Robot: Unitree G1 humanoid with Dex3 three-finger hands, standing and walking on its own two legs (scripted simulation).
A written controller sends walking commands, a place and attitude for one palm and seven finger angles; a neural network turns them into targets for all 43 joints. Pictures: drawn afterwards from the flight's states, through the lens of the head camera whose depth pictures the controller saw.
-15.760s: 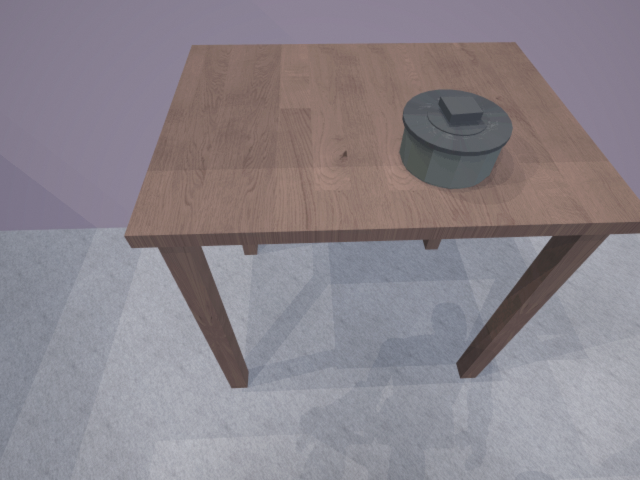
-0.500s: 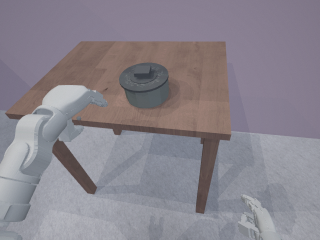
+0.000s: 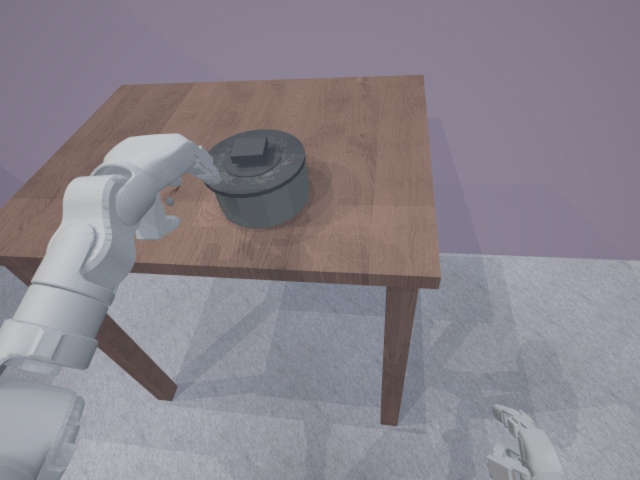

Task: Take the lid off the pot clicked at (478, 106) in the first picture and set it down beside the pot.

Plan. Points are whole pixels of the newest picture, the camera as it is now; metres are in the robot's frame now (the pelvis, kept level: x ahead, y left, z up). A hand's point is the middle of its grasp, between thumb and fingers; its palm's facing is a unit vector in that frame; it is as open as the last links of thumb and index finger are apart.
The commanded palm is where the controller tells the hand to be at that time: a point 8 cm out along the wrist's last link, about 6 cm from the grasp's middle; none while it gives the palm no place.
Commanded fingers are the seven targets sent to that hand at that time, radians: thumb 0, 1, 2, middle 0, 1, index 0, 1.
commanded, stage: move the open hand above the knob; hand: left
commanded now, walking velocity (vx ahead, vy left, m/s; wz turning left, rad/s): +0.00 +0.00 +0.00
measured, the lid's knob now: (249, 149) +0.57 +0.16 +0.12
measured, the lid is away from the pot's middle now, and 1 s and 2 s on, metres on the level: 0.00 0.00 0.00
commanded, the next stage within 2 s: lower the open fingers around the knob in 1.82 s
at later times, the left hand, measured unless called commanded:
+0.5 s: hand (216, 162) +0.46 +0.17 +0.18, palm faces -0.25 -0.01 -0.97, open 10.0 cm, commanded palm +0.44 +0.18 +0.25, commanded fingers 0.00 -0.35 1.59 -0.86 -0.08 -0.86 -0.08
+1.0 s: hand (243, 124) +0.53 +0.14 +0.19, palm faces -0.30 -0.02 -0.95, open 10.0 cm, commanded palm +0.53 +0.15 +0.25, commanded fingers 0.00 -0.35 1.59 -0.86 -0.08 -0.86 -0.08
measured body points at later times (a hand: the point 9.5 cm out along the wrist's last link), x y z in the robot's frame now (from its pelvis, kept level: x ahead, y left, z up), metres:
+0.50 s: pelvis +0.02 +0.00 +0.00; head +0.05 -0.05 +0.44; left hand +0.47 +0.17 +0.23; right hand +0.19 -0.24 -0.13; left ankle +0.05 +0.14 -0.74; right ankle -0.02 -0.15 -0.74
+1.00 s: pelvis +0.03 +0.00 +0.00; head +0.08 -0.03 +0.44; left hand +0.54 +0.14 +0.24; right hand +0.09 -0.28 -0.15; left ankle +0.05 +0.14 -0.74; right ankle -0.02 -0.15 -0.74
